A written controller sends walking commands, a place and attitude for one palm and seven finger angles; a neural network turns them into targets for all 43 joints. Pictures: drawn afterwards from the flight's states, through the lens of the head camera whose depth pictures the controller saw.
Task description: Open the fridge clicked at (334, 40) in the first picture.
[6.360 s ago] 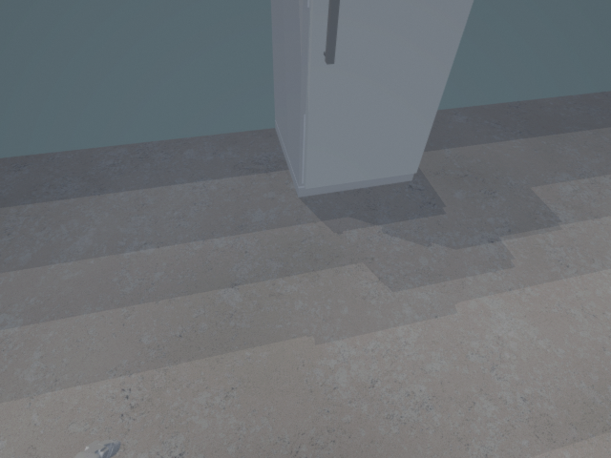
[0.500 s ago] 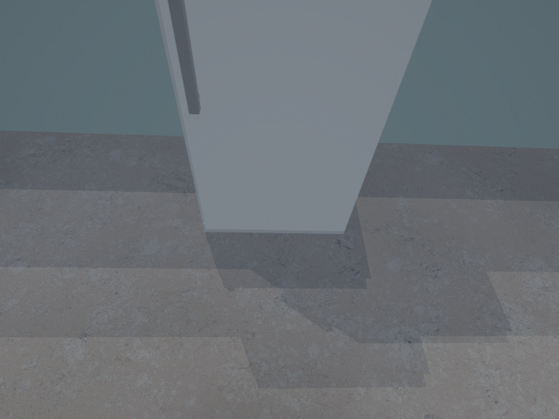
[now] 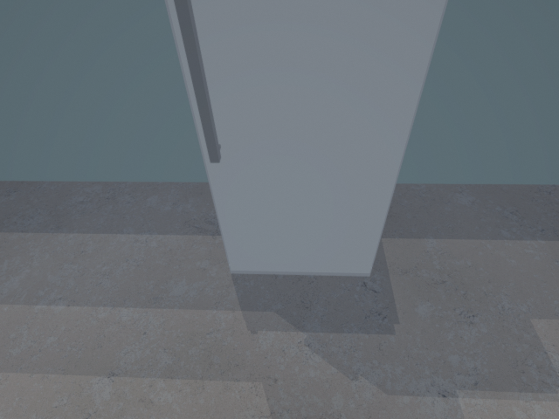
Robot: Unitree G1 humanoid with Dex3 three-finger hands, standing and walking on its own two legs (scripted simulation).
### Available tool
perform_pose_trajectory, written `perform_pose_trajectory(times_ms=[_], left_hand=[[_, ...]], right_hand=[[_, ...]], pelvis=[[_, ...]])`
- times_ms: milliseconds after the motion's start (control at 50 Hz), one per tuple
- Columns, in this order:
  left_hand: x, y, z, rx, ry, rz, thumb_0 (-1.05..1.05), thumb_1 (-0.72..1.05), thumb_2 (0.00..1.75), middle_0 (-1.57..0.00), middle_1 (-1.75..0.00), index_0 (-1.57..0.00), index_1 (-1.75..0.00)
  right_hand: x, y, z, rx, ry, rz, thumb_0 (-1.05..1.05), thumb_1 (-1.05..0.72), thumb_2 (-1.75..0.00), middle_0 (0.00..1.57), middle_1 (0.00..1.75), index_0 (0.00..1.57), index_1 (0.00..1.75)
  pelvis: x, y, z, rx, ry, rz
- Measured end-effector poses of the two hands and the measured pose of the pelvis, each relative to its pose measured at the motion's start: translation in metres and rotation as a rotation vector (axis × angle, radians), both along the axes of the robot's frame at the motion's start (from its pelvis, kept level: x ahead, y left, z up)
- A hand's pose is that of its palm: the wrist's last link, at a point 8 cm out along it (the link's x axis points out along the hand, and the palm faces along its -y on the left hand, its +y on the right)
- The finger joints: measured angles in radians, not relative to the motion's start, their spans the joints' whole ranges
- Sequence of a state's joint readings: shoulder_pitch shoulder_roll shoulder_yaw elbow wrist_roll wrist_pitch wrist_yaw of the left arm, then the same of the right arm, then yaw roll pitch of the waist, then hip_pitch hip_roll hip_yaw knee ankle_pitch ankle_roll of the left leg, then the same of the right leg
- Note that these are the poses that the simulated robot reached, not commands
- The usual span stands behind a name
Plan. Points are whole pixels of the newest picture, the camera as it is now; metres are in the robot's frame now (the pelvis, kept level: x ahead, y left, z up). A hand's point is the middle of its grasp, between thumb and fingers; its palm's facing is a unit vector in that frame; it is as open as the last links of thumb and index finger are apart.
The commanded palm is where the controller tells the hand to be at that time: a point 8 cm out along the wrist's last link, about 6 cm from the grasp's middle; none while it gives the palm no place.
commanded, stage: take the last steps up to it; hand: left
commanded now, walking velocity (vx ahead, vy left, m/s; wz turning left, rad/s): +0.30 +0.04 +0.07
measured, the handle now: (201, 77) +0.77 +0.23 +0.15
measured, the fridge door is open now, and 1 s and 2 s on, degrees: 0 0 0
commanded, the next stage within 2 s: come to a stop and stand still in 0.68 s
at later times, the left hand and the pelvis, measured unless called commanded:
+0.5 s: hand out of the picture +0.08 +0.24 -0.19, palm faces +0.09 -0.99 -0.15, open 7.4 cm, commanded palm none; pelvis +0.16 +0.08 -0.01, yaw +0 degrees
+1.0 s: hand (193, 295) +0.39 +0.22 -0.16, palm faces +0.01 -0.97 -0.22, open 7.3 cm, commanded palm none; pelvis +0.29 +0.05 +0.00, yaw +0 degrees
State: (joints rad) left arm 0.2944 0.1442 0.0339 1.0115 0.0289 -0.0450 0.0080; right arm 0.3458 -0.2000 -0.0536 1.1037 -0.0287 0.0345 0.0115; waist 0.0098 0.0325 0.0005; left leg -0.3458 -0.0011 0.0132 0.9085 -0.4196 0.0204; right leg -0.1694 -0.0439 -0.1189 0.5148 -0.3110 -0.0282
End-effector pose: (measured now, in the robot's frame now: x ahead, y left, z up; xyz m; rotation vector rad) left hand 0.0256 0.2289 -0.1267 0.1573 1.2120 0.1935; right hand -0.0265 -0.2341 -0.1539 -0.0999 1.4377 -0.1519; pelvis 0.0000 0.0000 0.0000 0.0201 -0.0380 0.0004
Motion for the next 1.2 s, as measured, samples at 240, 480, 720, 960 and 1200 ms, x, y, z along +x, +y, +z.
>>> perform_pose_trajectory(times_ms=[240, 480, 720, 960, 1200], left_hand=[[-0.057, -0.017, 0.001, -0.087, 0.313, 0.118, 0.0, 0.91, 0.9, -0.2, -0.3, -0.2, -0.3], [0.032, 0.051, -0.031, -0.118, 0.383, 0.113, 0.01, 0.91, 0.9, -0.2, -0.3, -0.2, -0.3], [0.286, 0.086, -0.001, -0.014, -0.057, -0.052, 0.0, 0.91, 0.9, -0.19, -0.3, -0.19, -0.29], [0.361, 0.038, -0.004, -0.007, -0.046, -0.101, 0.0, 0.91, 0.9, -0.2, -0.3, -0.2, -0.3], [0.324, 0.088, -0.023, -0.006, 0.033, -0.012, 0.0, 0.92, 0.9, -0.2, -0.3, -0.2, -0.3]], right_hand=[[0.12, 0.019, 0.013, 0.008, -0.085, 0.067, 0.01, -0.91, -0.9, 0.19, 0.3, 0.2, 0.3], [0.273, 0.096, 0.014, -0.028, -0.302, 0.115, 0.0, -0.91, -0.9, 0.19, 0.3, 0.2, 0.3], [0.267, 0.086, 0.014, -0.037, -0.143, 0.001, -0.01, -0.93, -0.9, 0.2, 0.3, 0.2, 0.3], [0.283, 0.075, -0.008, 0.022, 0.045, -0.062, 0.0, -0.91, -0.9, 0.19, 0.3, 0.2, 0.3], [0.351, 0.081, 0.005, -0.065, -0.132, 0.019, 0.01, -0.92, -0.9, 0.19, 0.3, 0.2, 0.3]], pelvis=[[0.065, 0.018, 0.008, -0.009, 0.024, 0.033], [0.153, 0.076, -0.012, -0.014, 0.02, 0.0], [0.231, 0.079, 0.002, 0.013, 0.02, -0.012], [0.294, 0.052, -0.005, -0.002, 0.007, -0.004], [0.284, 0.083, -0.011, -0.027, 0.014, 0.002]])
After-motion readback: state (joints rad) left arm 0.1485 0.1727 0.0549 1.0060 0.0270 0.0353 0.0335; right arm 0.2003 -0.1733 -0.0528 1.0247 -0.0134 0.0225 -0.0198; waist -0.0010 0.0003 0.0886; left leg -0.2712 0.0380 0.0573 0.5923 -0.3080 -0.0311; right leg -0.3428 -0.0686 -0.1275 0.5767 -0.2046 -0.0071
